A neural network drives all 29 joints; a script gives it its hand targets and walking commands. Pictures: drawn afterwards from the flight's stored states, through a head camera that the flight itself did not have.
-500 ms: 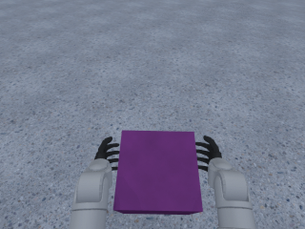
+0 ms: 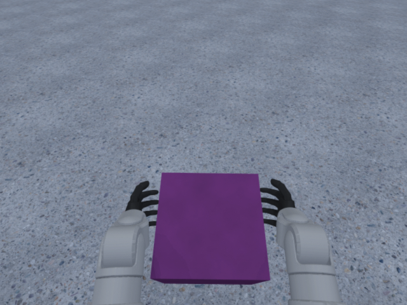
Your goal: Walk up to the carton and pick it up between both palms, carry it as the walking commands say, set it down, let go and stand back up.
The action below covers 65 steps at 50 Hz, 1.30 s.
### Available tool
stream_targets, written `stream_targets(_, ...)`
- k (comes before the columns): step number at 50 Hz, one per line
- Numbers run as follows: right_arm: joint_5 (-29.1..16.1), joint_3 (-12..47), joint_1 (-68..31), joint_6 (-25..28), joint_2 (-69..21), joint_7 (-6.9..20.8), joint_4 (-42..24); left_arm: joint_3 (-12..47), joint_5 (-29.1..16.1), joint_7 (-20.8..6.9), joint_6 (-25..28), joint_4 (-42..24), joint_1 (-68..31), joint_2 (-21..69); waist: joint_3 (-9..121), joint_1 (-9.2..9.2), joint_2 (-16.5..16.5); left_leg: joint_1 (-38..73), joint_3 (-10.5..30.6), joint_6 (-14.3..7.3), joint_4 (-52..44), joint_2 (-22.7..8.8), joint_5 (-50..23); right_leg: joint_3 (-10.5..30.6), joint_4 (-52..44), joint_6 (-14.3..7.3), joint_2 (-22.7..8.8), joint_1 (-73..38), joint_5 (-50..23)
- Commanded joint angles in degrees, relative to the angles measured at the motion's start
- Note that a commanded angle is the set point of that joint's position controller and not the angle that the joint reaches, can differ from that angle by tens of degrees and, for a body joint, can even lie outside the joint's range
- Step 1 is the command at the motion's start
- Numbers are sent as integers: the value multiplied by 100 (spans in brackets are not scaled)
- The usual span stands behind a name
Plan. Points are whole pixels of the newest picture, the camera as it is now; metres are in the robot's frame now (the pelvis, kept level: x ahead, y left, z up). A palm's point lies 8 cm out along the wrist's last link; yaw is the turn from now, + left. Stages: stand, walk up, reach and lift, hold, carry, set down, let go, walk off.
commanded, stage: carry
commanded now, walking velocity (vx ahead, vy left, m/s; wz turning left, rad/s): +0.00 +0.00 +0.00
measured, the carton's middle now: (208, 231) +0.30 +0.00 -0.02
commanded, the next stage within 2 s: hold in 1.36 s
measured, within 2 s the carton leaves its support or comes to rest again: neither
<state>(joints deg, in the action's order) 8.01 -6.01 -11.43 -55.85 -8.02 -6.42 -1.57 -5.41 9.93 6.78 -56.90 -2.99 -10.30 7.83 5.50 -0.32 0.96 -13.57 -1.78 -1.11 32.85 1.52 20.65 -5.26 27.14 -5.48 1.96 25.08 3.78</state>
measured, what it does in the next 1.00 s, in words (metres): stands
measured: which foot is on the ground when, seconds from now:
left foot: down 0.00-1.00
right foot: down 0.00-1.00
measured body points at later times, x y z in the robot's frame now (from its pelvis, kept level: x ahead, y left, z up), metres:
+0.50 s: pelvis +0.01 +0.01 +0.00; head -0.02 +0.01 +0.45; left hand +0.30 +0.15 +0.05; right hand +0.30 -0.14 +0.05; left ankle -0.04 +0.11 -0.73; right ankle +0.12 -0.06 -0.73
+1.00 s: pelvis +0.02 +0.02 +0.00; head +0.00 +0.02 +0.45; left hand +0.31 +0.17 +0.04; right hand +0.31 -0.13 +0.04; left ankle -0.04 +0.11 -0.73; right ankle +0.12 -0.06 -0.73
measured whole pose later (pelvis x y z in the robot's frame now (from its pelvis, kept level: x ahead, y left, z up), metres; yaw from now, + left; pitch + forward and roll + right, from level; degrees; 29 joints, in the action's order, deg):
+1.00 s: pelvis +0.02 +0.02 +0.00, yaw -1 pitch +1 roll +0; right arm 8.5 -6.2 -10.9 -51.5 -7.9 -5.7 2.0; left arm -6.1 10.4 6.5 -52.9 1.0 -10.5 7.9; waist 4.8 -0.2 0.6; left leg -12.2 -2.5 -2.5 35.3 2.0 24.0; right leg -4.5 31.9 -4.0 1.5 25.1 7.8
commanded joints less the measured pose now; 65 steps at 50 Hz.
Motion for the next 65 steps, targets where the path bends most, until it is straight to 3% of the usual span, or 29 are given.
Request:
stream_targets(1, -1784, 3245, -2775, 170, -5403, 1468, -653, 3227, -2041, -1560, 277, -812, -3204, 5084, 1534, 12, 61, -92, 590, -276, -686, -462, 282, 1265, -981, 196, -1018, -1113, 1462)
stream_targets(5, -1683, 3118, -2783, 204, -5402, 1460, -451, 3117, -1977, -1559, 299, -671, -3325, 5046, 1491, 6, 85, -192, 602, -274, -691, -479, 246, 1231, -971, 224, -1009, -1159, 1374)
stream_targets(12, -1803, 3243, -2858, 202, -5420, 1445, -685, 3235, -2057, -1527, 283, -834, -3307, 5116, 1598, 13, -85, -177, 652, -302, -734, -522, 241, 1186, -864, 225, -976, -1189, 1251)
stream_targets(19, -1879, 3328, -2799, 21, -5410, 1433, -759, 3303, -2130, -1520, 106, -914, -3258, 5104, 1682, 29, -9, -166, 659, -293, -700, -537, 49, 1185, -769, 169, -1000, -1204, 975)
stream_targets(22, -1516, 2899, -2590, 163, -5288, 1451, -54, 2925, -1830, -1535, 254, -301, -3177, 4972, 1726, 18, -25, -169, 679, -286, -698, -584, -85, 1122, -652, 155, -966, -1277, 655)
stream_targets(25, -1665, 3111, -2859, 315, -5345, 1460, -480, 3061, -1945, -1545, 401, -560, -3320, 5089, 1653, 14, 40, -161, 675, -267, -705, -612, -186, 1128, -587, 161, -970, -1269, 429)
stream_targets(26, -1593, 3000, -2854, 375, -5348, 1461, -311, 2976, -1867, -1536, 461, -460, -3363, 5065, 1617, 9, -19, -204, 684, -259, -700, -630, -211, 1093, -532, 163, -947, -1277, 406)
stream_targets(27, -1741, 3169, -2929, 369, -5431, 1447, -575, 3140, -2025, -1526, 453, -749, -3476, 5154, 1637, 4, -13, -168, 685, -261, -689, -635, -270, 1081, -500, 157, -943, -1323, 308)
stream_targets(28, -1573, 2983, -2873, 421, -5360, 1445, -283, 2935, -1837, -1524, 507, -420, -3370, 5075, 1603, 5, -8, -212, 684, -258, -679, -645, -319, 1063, -448, 152, -939, -1345, 232)
stream_targets(29, -1743, 3197, -2885, 414, -5400, 1436, -612, 3132, -1988, -1509, 496, -731, -3360, 5111, 1676, 7, -42, -131, 656, -255, -628, -621, -373, 1090, -413, 137, -959, -1383, 99)
stream_targets(35, -1557, 3018, -2472, 471, -5275, 1438, -234, 3041, -1854, -1489, 564, -554, -3218, 4974, 1721, 4, -149, -92, 676, -259, -585, -697, -781, 984, -79, 64, -920, -1464, -452)
stream_targets(37, -1644, 3121, -2577, 474, -5245, 1438, -482, 3120, -1909, -1485, 554, -679, -3232, 5004, 1763, 7, -121, 23, 645, -220, -517, -721, -1088, 963, -23, 37, -915, -1451, -722)
stream_targets(39, -1533, 2965, -2548, 501, -5199, 1445, -226, 2952, -1768, -1477, 583, -434, -3194, 4938, 1687, 8, -146, -8, 667, -223, -528, -732, -1111, 908, 59, 25, -886, -1426, -635)
stream_targets(43, -1657, 3133, -2629, 556, -5206, 1438, -571, 3119, -1898, -1484, 629, -668, -3200, 5005, 1654, 12, -128, 15, 637, -228, -499, -723, -1039, 935, 78, 1, -873, -1378, -572)
stream_targets(46, -1499, 2950, -2534, 622, -5113, 1445, -263, 2942, -1736, -1483, 696, -351, -3088, 4933, 1580, 9, -170, 2, 697, -235, -512, -753, -1075, 921, 130, 1, -839, -1299, -423)
stream_targets(50, -1506, 2977, -2563, 685, -5076, 1447, -340, 2981, -1755, -1484, 753, -383, -3101, 4949, 1464, 12, -213, -44, 747, -241, -609, -768, -860, 923, 102, 21, -822, -1228, -104)
stream_targets(60, -1495, 3014, -2531, 818, -5046, 1424, -321, 2950, -1702, -1472, 898, -362, -3002, 4870, 1564, 7, -93, 79, 692, -193, -473, -742, -1145, 967, 145, -26, -851, -1249, -442)
stream_targets(62, -1540, 3067, -2517, 816, -5053, 1417, -437, 3057, -1786, -1471, 893, -533, -3040, 4873, 1610, 10, -144, 61, 648, -212, -406, -698, -1083, 1011, 127, -38, -878, -1289, -519)
stream_targets(64, -1903, 3496, -2628, 616, -5191, 1395, -1136, 3476, -2155, -1465, 684, -1194, -3145, 5020, 1620, 16, -39, 25, 635, -245, -419, -663, -755, 1043, 50, -42, -894, -1290, -292)
stream_targets(65, -1879, 3459, -2575, 543, -5177, 1398, -1057, 3468, -2139, -1467, 615, -1147, -3118, 5020, 1610, 25, -53, 24, 651, -248, -436, -666, -753, 1040, 67, -65, -883, -1230, -209)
